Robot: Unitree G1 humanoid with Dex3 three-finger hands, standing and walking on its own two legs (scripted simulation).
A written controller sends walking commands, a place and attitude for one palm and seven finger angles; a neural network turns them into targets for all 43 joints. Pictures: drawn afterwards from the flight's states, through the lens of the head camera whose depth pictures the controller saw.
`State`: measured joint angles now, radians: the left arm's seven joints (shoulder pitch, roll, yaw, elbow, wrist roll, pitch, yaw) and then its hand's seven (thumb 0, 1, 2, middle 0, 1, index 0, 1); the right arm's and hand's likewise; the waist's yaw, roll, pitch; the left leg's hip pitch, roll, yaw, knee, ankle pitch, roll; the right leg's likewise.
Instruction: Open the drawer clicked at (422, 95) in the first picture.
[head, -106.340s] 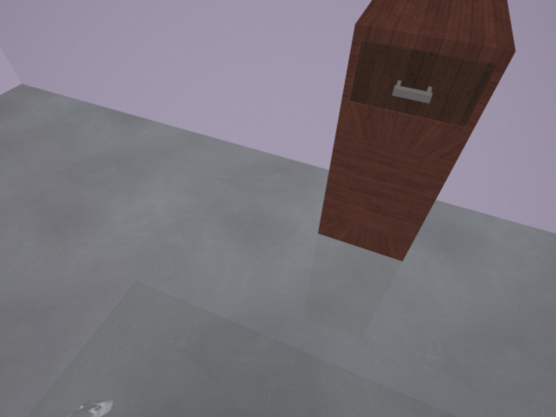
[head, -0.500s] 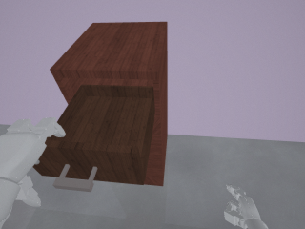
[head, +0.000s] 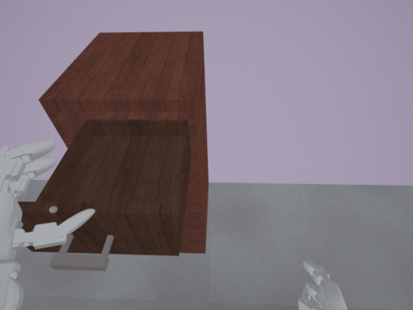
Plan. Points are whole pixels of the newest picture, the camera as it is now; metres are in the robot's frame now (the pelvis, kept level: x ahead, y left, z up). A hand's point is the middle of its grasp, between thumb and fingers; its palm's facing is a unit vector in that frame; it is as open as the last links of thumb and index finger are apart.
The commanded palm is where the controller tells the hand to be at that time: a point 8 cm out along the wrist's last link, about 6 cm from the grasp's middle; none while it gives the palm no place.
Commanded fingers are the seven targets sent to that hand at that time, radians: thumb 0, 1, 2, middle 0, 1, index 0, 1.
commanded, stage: draw the hand back to the body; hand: left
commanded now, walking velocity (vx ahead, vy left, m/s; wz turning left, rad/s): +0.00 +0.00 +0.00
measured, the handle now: (84, 251) +0.21 +0.27 +0.01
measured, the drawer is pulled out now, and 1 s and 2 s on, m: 0.29 0.29 0.29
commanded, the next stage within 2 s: step back with the hand held close in 0.50 s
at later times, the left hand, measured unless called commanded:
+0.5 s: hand (55, 221) +0.18 +0.23 +0.18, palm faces +0.42 -0.83 -0.38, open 7.6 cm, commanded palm +0.12 +0.27 +0.20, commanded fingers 0.00 0.90 0.90 -0.20 -0.30 -0.20 -0.30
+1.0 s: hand (31, 237) +0.16 +0.25 +0.18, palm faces +0.32 -0.80 -0.51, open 7.4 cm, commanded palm +0.09 +0.30 +0.20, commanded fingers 0.00 0.90 0.90 -0.20 -0.30 -0.20 -0.30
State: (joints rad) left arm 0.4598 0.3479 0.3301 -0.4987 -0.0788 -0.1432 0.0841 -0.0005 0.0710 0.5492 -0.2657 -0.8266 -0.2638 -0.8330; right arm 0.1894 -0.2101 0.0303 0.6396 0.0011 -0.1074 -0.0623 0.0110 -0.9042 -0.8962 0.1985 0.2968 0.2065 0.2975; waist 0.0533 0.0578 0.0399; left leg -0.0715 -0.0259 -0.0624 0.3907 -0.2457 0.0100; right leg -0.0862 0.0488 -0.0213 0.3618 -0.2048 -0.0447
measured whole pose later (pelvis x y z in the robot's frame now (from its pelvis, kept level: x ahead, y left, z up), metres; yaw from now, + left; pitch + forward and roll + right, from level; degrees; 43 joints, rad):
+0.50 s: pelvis +0.00 -0.01 +0.00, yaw +0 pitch -5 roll +0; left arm 0.48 0.33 0.31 -0.48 -0.08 -0.13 0.09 0.01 0.83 0.88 -0.21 -0.34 -0.21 -0.34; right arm 0.18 -0.21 0.03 0.64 0.00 -0.11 -0.07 0.01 -0.91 -0.90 0.20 0.30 0.21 0.30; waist 0.07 0.07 0.02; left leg -0.06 -0.01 -0.07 0.38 -0.23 -0.01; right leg -0.07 0.06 -0.03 0.34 -0.19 -0.06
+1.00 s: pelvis -0.04 +0.02 -0.01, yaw +1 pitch +2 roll -1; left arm 0.62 0.42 0.41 -0.64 -0.07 -0.19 0.11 0.02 0.88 0.90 -0.21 -0.30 -0.21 -0.31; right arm 0.16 -0.23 -0.04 0.56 0.03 -0.01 -0.07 0.01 -0.91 -0.90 0.20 0.30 0.20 0.30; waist -0.01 0.01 0.02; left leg -0.30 -0.06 -0.07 0.48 -0.21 0.03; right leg -0.30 0.02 -0.03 0.44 -0.17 -0.02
